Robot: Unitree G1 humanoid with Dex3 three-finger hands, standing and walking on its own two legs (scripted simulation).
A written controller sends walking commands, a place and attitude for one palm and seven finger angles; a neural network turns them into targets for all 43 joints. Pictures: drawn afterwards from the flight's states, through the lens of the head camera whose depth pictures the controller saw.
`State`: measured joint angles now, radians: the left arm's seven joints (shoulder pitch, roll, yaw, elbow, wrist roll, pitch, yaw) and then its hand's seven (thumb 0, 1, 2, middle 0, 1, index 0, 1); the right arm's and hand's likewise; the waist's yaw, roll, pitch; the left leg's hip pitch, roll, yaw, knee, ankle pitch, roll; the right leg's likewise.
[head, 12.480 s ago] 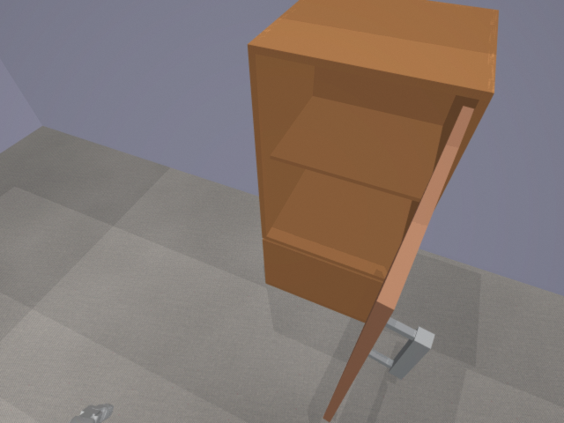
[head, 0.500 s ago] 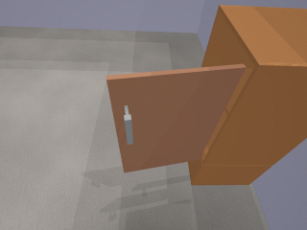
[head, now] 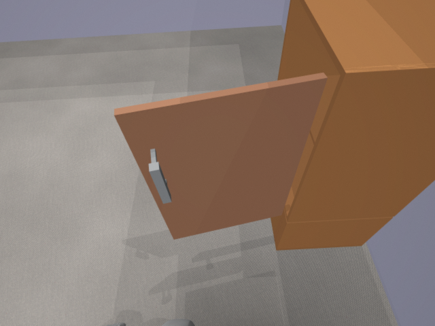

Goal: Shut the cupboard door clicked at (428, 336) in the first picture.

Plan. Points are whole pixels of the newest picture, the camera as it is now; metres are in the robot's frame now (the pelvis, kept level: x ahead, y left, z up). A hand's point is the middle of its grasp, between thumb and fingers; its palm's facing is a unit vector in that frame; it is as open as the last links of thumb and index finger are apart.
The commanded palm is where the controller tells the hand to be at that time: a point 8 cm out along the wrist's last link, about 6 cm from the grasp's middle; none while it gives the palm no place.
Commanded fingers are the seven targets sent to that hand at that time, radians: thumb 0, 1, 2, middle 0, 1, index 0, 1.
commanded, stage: come to a stop and stand still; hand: left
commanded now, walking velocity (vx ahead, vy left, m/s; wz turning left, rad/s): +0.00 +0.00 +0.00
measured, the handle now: (160, 177) +0.41 +0.16 -0.01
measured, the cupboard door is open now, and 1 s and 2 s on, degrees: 100 100 100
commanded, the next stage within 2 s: look again from close up in 0.50 s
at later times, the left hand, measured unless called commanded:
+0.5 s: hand out of the picture -0.04 +0.21 -0.18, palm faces +0.05 -0.98 -0.17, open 7.4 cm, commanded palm none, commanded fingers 0.00 0.90 0.90 -0.20 -0.30 -0.20 -0.30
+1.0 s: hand out of the picture -0.03 +0.22 -0.17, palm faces +0.03 -0.98 -0.22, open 7.4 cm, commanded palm none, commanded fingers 0.00 0.90 0.90 -0.20 -0.30 -0.20 -0.30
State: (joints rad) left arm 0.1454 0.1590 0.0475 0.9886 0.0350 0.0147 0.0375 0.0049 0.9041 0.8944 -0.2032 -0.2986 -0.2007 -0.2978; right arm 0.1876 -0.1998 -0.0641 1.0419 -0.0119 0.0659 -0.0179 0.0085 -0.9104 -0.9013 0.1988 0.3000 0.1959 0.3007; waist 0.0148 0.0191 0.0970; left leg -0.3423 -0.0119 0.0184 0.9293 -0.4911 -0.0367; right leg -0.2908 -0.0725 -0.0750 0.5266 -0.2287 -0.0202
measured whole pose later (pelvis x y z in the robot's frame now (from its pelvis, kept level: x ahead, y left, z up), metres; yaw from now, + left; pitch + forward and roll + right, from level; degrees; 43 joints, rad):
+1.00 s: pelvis -0.04 +0.04 +0.00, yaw +0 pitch -3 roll +1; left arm 0.31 0.16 -0.01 1.05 0.02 0.00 0.04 0.01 0.90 0.89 -0.20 -0.30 -0.20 -0.30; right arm 0.31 -0.16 0.00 1.05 -0.01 -0.01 -0.01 0.01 -0.91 -0.90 0.20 0.30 0.20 0.30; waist 0.00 0.00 -0.01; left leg -0.17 -0.02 0.03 0.49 -0.27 0.02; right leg -0.25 -0.06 -0.02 0.50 -0.20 0.03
